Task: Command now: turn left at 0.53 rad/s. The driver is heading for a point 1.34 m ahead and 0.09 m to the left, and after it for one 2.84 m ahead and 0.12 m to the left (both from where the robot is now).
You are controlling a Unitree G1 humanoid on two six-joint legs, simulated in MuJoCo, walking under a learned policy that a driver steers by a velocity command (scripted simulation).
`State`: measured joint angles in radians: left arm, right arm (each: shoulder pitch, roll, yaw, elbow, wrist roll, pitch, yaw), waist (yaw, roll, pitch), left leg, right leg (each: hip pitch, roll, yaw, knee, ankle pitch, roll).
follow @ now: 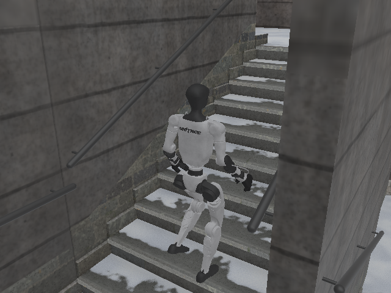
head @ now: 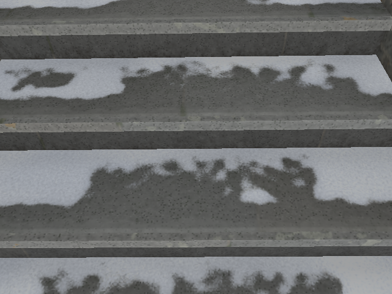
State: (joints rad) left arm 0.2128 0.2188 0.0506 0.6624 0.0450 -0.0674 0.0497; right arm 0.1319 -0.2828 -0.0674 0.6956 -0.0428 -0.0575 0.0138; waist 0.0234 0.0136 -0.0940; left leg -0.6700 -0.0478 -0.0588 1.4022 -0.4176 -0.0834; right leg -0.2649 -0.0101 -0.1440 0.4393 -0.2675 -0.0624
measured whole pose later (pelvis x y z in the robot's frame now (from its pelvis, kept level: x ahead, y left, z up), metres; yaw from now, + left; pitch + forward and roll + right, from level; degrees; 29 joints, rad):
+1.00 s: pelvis +0.03 +0.01 -0.01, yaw +21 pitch +4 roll +1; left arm 0.24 0.13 0.00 0.76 0.04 -0.09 -0.06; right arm 0.23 -0.23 -0.05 0.78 -0.01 -0.04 0.02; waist 0.03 0.01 -0.05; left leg -0.44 -0.03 -0.07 0.80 -0.40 0.01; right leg -0.26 -0.02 -0.06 0.56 -0.38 -0.06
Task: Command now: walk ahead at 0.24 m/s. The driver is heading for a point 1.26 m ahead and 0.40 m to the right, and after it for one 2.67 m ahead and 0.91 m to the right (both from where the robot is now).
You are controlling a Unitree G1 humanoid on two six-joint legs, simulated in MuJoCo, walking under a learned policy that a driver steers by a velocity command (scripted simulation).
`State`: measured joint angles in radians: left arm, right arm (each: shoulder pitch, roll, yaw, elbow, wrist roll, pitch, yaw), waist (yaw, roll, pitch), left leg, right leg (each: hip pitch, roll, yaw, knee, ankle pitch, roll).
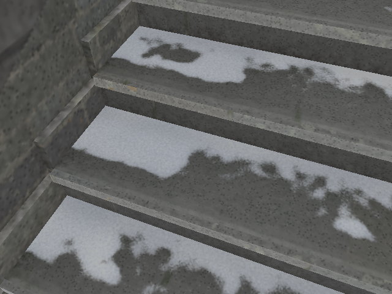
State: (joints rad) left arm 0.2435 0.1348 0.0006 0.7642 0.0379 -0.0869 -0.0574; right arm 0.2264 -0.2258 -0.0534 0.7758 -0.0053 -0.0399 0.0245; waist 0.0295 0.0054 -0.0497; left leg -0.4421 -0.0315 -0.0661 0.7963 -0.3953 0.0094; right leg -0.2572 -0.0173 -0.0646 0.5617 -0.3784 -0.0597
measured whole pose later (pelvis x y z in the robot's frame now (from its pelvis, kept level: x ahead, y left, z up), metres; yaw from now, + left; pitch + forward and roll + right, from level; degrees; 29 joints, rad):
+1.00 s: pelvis +0.43 -0.01 +0.15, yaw -29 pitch +6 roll +0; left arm 0.58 0.08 -0.06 1.14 0.09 -0.09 -0.08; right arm 0.00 -0.15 0.08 0.77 -0.06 -0.03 0.02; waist 0.09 -0.02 -0.15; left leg -1.30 0.08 -0.01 1.70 -0.37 0.12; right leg -0.24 0.09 0.17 0.53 -0.39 -0.07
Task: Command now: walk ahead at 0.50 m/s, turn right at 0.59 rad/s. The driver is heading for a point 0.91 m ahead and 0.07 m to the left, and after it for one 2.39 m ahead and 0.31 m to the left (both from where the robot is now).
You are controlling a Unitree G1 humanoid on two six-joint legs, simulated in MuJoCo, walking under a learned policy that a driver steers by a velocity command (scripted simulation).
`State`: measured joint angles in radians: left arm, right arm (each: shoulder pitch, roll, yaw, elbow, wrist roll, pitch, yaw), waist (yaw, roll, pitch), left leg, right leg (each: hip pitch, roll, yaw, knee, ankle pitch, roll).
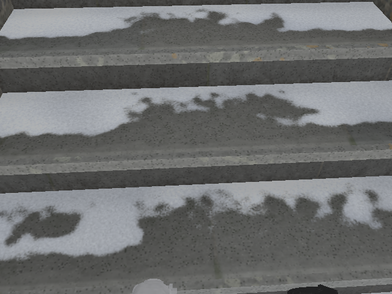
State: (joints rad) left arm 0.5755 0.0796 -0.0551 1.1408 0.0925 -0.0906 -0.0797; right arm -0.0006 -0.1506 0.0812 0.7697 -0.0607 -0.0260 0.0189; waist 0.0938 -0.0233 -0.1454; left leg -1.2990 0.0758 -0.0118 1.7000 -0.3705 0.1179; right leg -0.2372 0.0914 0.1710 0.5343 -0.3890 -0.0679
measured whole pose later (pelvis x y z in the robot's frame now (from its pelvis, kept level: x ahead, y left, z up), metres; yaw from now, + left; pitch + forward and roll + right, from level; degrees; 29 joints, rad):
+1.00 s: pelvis +0.53 -0.05 +0.28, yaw -6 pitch +4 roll -4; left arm 0.29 0.18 0.01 1.07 0.06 -0.06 -0.03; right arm 0.18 -0.22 -0.06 1.00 -0.02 -0.09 0.06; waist 0.01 0.04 -0.06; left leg -0.94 0.06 -0.11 1.74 -0.17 0.11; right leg -0.47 0.00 -0.27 0.73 -0.32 -0.08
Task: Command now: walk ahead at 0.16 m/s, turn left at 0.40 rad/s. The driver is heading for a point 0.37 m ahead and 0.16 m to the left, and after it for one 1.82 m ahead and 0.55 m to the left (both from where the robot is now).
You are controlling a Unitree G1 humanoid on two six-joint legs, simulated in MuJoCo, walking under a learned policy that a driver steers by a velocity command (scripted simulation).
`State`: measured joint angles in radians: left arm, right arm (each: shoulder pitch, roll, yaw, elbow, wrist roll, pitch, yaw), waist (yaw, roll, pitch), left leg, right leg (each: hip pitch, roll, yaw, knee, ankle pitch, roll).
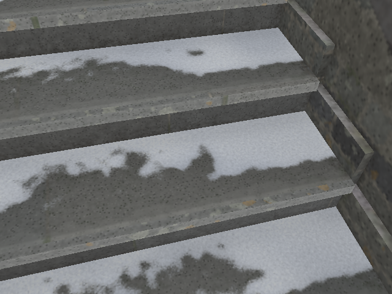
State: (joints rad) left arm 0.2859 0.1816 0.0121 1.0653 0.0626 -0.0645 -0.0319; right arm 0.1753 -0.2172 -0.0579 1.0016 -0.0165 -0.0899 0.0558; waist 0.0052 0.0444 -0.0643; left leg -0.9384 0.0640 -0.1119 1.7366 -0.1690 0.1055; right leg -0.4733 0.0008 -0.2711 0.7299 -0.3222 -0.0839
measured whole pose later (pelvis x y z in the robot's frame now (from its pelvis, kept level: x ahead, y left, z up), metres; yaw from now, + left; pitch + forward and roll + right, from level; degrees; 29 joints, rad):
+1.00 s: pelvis +0.10 -0.06 +0.02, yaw +34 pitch +4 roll +2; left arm 0.23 0.23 0.04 0.67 0.04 -0.04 -0.05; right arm 0.16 -0.28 -0.06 0.63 0.00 -0.04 -0.02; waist -0.02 -0.02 -0.07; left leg -0.57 -0.16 -0.31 0.90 -0.46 -0.07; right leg -0.37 -0.04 0.01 0.68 -0.41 -0.01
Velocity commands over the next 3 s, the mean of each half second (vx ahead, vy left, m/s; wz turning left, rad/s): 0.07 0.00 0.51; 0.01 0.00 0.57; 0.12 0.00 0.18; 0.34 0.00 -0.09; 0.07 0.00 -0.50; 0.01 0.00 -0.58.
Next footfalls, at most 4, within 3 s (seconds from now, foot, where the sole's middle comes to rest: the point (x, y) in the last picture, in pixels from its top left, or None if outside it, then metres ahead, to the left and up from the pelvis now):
0.24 left None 0.12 0.15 -0.74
0.92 right None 0.19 -0.15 -0.74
1.26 left None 0.05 0.04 -0.74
1.56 left None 0.07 0.10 -0.74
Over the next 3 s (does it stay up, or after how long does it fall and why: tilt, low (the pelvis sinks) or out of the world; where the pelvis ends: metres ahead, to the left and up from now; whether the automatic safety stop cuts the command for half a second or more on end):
stays up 0.40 0.37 0.26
